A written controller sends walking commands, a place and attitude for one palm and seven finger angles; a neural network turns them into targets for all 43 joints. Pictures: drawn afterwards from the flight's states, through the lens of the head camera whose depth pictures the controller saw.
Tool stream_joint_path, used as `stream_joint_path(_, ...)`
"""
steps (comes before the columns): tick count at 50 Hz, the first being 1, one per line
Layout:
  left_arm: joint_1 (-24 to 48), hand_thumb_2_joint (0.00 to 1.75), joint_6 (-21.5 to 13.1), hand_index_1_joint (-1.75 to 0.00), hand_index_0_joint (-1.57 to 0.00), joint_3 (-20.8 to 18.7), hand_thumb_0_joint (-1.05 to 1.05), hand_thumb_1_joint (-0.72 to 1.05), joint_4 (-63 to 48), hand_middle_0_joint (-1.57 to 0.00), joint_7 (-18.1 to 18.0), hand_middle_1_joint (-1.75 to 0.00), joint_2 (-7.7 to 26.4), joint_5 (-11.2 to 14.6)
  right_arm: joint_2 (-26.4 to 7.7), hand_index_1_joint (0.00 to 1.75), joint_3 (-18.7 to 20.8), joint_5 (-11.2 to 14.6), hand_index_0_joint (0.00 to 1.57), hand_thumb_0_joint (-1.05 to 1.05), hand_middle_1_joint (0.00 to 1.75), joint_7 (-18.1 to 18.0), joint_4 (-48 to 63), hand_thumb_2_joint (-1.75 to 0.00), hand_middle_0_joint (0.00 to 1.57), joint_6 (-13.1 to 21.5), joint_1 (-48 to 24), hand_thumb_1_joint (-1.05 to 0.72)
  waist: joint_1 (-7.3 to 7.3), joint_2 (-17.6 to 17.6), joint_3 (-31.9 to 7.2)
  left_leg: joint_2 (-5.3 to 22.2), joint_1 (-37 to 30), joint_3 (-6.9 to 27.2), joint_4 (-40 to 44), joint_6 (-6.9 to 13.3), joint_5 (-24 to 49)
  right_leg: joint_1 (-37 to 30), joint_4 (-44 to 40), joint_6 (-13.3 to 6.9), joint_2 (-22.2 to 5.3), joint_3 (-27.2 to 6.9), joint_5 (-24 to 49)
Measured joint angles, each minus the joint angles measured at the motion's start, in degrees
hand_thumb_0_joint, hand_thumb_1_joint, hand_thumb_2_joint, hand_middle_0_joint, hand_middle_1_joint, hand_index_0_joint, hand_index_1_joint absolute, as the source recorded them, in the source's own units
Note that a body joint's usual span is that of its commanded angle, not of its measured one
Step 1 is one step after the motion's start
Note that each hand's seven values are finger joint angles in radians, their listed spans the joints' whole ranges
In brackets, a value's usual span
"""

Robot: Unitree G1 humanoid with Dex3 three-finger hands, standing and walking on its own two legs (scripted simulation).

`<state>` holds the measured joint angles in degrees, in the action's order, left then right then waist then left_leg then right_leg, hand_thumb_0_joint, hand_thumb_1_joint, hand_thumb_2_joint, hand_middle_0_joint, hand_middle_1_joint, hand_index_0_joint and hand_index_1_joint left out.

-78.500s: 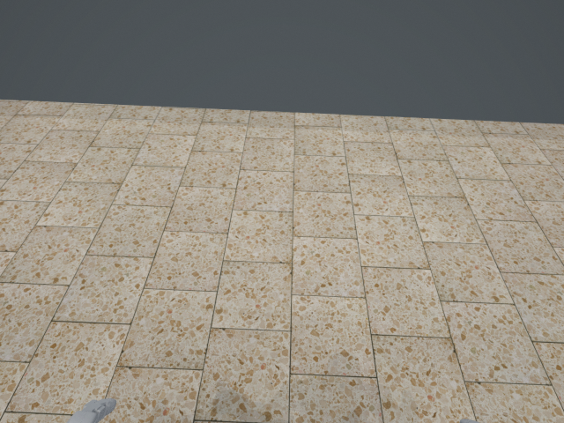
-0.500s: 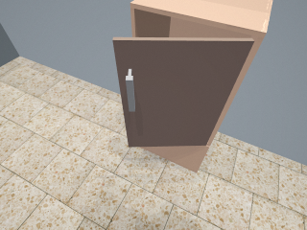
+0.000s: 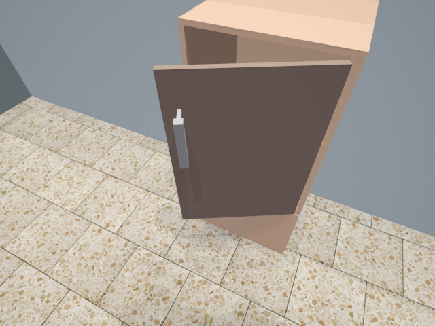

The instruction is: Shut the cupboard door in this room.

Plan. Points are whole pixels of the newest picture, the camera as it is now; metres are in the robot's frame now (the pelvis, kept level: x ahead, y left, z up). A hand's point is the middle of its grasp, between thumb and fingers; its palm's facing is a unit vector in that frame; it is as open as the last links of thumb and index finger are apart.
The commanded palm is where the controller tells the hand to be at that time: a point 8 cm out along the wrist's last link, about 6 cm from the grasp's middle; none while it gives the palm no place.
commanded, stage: shuffle to correct the standing spot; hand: left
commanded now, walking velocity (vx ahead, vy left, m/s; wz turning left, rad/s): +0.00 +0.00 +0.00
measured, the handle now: (181, 139) +0.52 +0.12 +0.04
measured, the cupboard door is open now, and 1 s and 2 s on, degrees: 29 29 29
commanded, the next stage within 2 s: come to a stop and stand still in 0.82 s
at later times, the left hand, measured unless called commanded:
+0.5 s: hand out of the picture -0.02 +0.13 -0.19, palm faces +0.14 -0.98 -0.16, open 7.3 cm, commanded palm none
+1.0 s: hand out of the picture +0.17 +0.09 -0.18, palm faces +0.07 -0.97 -0.24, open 7.3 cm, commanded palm none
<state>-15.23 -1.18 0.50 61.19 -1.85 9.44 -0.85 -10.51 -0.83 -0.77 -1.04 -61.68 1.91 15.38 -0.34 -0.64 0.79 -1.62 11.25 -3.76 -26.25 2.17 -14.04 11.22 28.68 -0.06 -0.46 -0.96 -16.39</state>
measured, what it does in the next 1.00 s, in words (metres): steps to the right: right foot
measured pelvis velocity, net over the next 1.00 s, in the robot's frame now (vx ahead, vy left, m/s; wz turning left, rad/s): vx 0.11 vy -0.11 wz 0.08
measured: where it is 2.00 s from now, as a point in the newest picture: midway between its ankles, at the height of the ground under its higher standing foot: outside the picture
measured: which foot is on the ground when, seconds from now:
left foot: down 0.00-0.98, up 1.00-1.00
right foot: down 0.00-0.58, up 0.60-0.98, down 1.00-1.00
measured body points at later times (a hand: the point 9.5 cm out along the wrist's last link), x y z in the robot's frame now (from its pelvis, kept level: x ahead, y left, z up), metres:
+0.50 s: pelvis +0.05 -0.03 -0.01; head +0.07 -0.01 +0.44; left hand -0.02 +0.18 -0.17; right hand +0.07 -0.26 -0.16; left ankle +0.02 +0.07 -0.72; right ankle -0.01 -0.12 -0.74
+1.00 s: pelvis +0.11 -0.11 -0.01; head +0.15 -0.12 +0.43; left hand +0.16 +0.14 -0.16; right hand +0.10 -0.34 -0.17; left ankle +0.05 +0.06 -0.74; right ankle +0.16 -0.23 -0.74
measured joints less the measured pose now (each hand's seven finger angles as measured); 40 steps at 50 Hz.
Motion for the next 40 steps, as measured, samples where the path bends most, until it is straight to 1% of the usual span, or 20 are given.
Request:
stream_joint_path(6, 0.0, 0.9, 0.3, -0.3, -0.2, 0.0, 0.01, 0.92, 0.5, -0.2, 0.1, -0.3, 0.1, -0.1, 0.4, 0.3, 0.0, -0.1, 0.2, 0.01, 0.3, 0.0, -0.9, -0.9, 0.2, -0.3, -0.3, -0.91, -0.12, 0.8, 0.6, 0.4, 0.0, 0.4, 0.0, -0.4, 0.0, -0.2, -0.3, -0.4, 0.4, 0.4, 0.1)
stream_joint_path(13, -2.4, 0.9, 1.1, -0.3, -0.2, -0.5, 0.01, 0.92, 1.2, -0.2, 0.9, -0.3, -0.1, -0.7, 1.6, 0.3, 0.7, -0.4, 0.2, 0.01, 0.3, 0.2, -1.4, -0.9, 0.2, -1.1, 1.7, -0.91, -0.34, 1.9, -0.4, 0.3, 0.8, 1.6, -2.2, -0.9, -2.1, 0.3, 2.4, -1.1, 0.3, 1.6, -2.7)
stream_joint_path(18, -4.4, 0.9, 0.8, -0.3, -0.2, -1.0, 0.01, 0.91, 1.2, -0.2, 1.1, -0.3, -0.5, -0.9, 2.0, 0.3, 1.1, -0.4, 0.2, 0.01, 0.3, -0.1, -1.4, -0.9, 0.2, -1.2, 2.8, -0.91, -0.05, 1.3, -0.4, 1.1, 2.0, 3.4, -4.7, -1.7, -4.1, 0.1, 2.9, -2.1, 1.2, 3.4, -4.4)
stream_joint_path(20, -5.2, 0.9, 0.4, -0.3, -0.2, -1.3, 0.01, 0.91, 1.1, -0.2, 1.0, -0.3, -0.7, -0.8, 2.0, 0.3, 1.2, -0.4, 0.2, 0.01, 0.3, -0.3, -1.3, -0.9, 0.2, -1.2, 2.8, -0.91, 0.08, 1.0, -0.3, 1.8, 3.2, 3.9, -7.3, -1.4, -5.4, -0.1, 3.1, -2.6, 1.8, 4.3, -5.1)
stream_joint_path(22, -6.0, 0.9, 0.2, -0.3, -0.2, -1.5, 0.01, 0.91, 1.1, -0.2, 0.7, -0.3, -0.8, -0.9, 2.3, 0.3, 1.4, -0.4, 0.2, 0.01, 0.3, -0.4, -1.2, -0.9, 0.2, -1.4, 2.6, -0.91, 0.17, 1.2, 0.1, 2.5, 5.2, 3.0, -12.2, -0.7, -8.7, -0.8, 2.9, -3.2, 2.2, 5.5, -5.8)
stream_joint_path(24, -6.6, 0.9, 0.0, -0.3, -0.2, -1.7, 0.01, 0.91, 1.2, -0.2, 0.4, -0.3, -1.0, -1.1, 2.6, 0.3, 1.6, -0.4, 0.2, 0.01, 0.3, -0.5, -1.2, -0.9, 0.2, -1.6, 1.8, -0.91, 0.65, 1.5, 0.8, 3.0, 7.3, 1.9, -17.0, -0.3, -12.0, -1.9, 2.3, -3.6, 2.6, 6.6, -6.2)
stream_joint_path(25, -6.9, 0.9, 0.1, -0.3, -0.2, -1.8, 0.01, 0.91, 1.3, -0.2, 0.3, -0.3, -1.1, -1.2, 2.7, 0.3, 1.7, -0.3, 0.2, 0.01, 0.3, -0.6, -1.0, -0.9, 0.2, -1.7, 1.2, -0.91, 0.96, 1.8, 1.1, 3.1, 7.9, 1.2, -17.8, -0.2, -12.6, -2.4, 2.0, -3.7, 2.8, 6.9, -6.3)
stream_joint_path(26, -7.3, 0.9, 0.2, -0.3, -0.2, -1.8, 0.01, 0.91, 1.5, -0.2, 0.2, -0.3, -1.2, -1.2, 2.8, 0.3, 1.7, -0.4, 0.2, 0.01, 0.3, -0.7, -0.9, -0.9, 0.2, -1.7, 0.6, -0.91, 1.19, 2.1, 1.5, 3.2, 8.0, 0.4, -16.8, -0.1, -12.0, -2.9, 2.0, -3.6, 2.9, 7.2, -6.6)
stream_joint_path(28, -8.3, 0.9, 0.7, -0.3, -0.2, -1.8, 0.01, 0.91, 1.9, -0.2, 0.2, -0.3, -1.3, -1.0, 2.6, 0.3, 1.9, -0.5, 0.2, 0.01, 0.3, -1.0, -0.5, -0.9, 0.2, -1.0, -0.6, -0.92, 1.46, 3.0, 2.0, 3.0, 6.4, -1.2, -11.0, 0.2, -6.2, -2.7, 4.3, -3.3, 2.9, 7.1, -8.1)
stream_joint_path(29, -8.6, 0.9, 1.1, -0.3, -0.2, -1.8, 0.01, 0.91, 2.4, -0.2, 0.3, -0.3, -1.3, -0.8, 2.8, 0.3, 1.9, -0.6, 0.2, 0.01, 0.3, -1.2, -0.3, -0.9, 0.2, -0.5, -1.3, -0.92, 1.55, 4.1, 2.3, 2.7, 6.0, -2.0, -11.0, 0.5, -5.4, -1.2, 8.1, -3.1, 2.3, 6.5, -8.7)
stream_joint_path(30, -8.7, 0.9, 1.6, -0.3, -0.2, -1.8, 0.01, 0.91, 3.0, -0.2, 0.4, -0.3, -1.4, -0.7, 3.0, 0.3, 1.9, -0.8, 0.2, 0.01, 0.3, -1.4, 0.1, -0.9, 0.2, 0.0, -1.7, -0.92, 1.51, 4.7, 2.3, 2.7, 5.5, -2.7, -11.2, 0.7, -5.8, 1.3, 14.2, -2.7, 2.1, 5.7, -10.3)
stream_joint_path(32, -8.5, 0.9, 2.8, -0.3, -0.2, -1.9, 0.01, 0.91, 3.5, -0.2, 0.6, -0.3, -1.6, -0.9, 3.1, 0.3, 1.7, -0.8, 0.2, 0.01, 0.3, -1.7, 1.1, -0.9, 0.2, 0.6, -1.7, -0.92, 0.92, 4.6, 1.9, 3.5, 3.8, -3.2, -10.1, 0.7, -6.6, 6.5, 26.5, -2.2, 2.3, 4.4, -12.6)
stream_joint_path(34, -7.2, 0.9, 3.6, -0.3, -0.2, -2.4, 0.01, 0.91, 3.1, -0.2, 1.0, -0.3, -1.3, -1.2, 3.3, 0.3, 1.6, -0.9, 0.2, 0.01, 0.3, -2.1, 1.6, -0.9, 0.2, 0.9, -0.9, -0.92, 0.4, 4.1, 1.5, 4.2, 2.1, -2.8, -7.6, 0.2, -5.9, 11.3, 34.2, -1.4, 1.7, 3.8, -10.8)
stream_joint_path(35, -6.3, 0.9, 3.8, -0.3, -0.2, -2.7, 0.01, 0.91, 2.4, -0.2, 1.2, -0.3, -1.1, -1.3, 3.4, 0.3, 1.6, -0.9, 0.21, 0.01, 0.3, -2.2, 1.6, -0.9, 0.2, 0.9, -0.5, -0.92, 0.35, 3.9, 1.4, 4.6, 1.4, -2.4, -6.1, -0.2, -5.2, 13.3, 36.3, -1.0, 1.1, 3.5, -9.0)
stream_joint_path(37, -4.3, 0.9, 3.8, -0.3, -0.2, -3.3, 0.01, 0.91, 0.7, -0.2, 1.6, -0.3, -0.5, -1.4, 3.6, 0.3, 1.5, -0.9, 0.21, 0.01, 0.3, -2.0, 1.3, -0.9, 0.2, 0.8, 0.5, -0.92, 0.56, 3.5, 1.5, 5.1, 0.3, -1.8, -3.5, -0.7, -3.7, 16.6, 37.5, -0.1, -0.5, 2.7, -5.3)
stream_joint_path(40, -1.3, 0.9, 3.9, -0.3, -0.2, -3.8, 0.01, 0.91, -1.9, -0.2, 2.1, -0.3, 0.2, -1.4, 3.8, 0.3, 1.6, -1.0, 0.21, 0.0, 0.3, -1.6, 1.0, -0.9, 0.2, 0.4, 1.7, -0.92, 0.82, 3.0, 1.6, 6.0, -0.5, -1.2, -0.8, -1.8, -2.4, 19.2, 34.2, 1.0, -2.6, 1.8, -1.5)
